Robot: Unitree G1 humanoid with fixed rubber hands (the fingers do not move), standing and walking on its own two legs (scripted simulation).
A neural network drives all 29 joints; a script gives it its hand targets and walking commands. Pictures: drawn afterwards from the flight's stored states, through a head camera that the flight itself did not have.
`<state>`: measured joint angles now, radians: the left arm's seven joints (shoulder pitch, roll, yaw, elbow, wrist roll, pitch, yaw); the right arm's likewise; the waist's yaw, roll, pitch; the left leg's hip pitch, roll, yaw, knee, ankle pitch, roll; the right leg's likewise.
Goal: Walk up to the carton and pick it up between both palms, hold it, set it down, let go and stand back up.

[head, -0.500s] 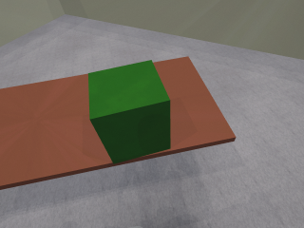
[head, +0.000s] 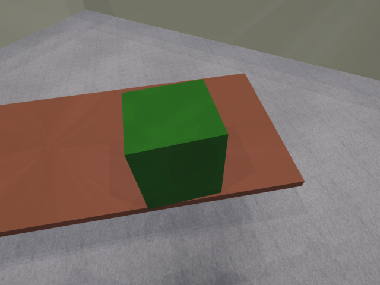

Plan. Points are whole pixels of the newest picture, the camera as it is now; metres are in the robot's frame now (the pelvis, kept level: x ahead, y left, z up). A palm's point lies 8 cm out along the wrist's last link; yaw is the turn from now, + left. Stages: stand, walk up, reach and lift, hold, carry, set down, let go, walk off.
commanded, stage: walk up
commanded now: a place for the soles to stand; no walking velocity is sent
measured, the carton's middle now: (174, 146) +0.45 +0.05 +0.00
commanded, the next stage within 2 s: none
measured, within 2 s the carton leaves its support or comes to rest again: neither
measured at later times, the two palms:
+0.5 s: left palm out of the picture +0.06 +0.21 -0.14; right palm out of the picture +0.10 -0.27 -0.15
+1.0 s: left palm out of the picture +0.00 +0.23 -0.16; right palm (315, 277) +0.15 -0.26 -0.15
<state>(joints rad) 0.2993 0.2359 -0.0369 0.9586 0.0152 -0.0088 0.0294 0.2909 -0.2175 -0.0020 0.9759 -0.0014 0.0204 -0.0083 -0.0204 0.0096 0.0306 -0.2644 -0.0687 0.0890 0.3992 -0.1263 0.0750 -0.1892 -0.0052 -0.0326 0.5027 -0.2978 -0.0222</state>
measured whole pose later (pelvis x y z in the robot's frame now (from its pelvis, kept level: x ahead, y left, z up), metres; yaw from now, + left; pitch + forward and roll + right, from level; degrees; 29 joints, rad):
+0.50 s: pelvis +0.03 -0.04 -0.01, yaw +9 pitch -3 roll +0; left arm 0.19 0.22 -0.02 0.97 0.02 0.01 0.04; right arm 0.25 -0.20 0.01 1.00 -0.01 0.00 -0.03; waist 0.00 0.00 0.06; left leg -0.32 -0.08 -0.07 0.63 -0.26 0.03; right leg -0.12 0.01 -0.19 0.58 -0.42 -0.07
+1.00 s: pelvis +0.03 -0.03 -0.03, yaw +15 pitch -2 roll -2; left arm 0.24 0.26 0.00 0.97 0.02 0.05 0.02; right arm 0.24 -0.23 -0.01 0.93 -0.02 0.01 -0.05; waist 0.00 0.00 0.09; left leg -0.39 -0.11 -0.11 0.76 -0.32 0.05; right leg -0.13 -0.03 -0.30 0.67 -0.49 -0.06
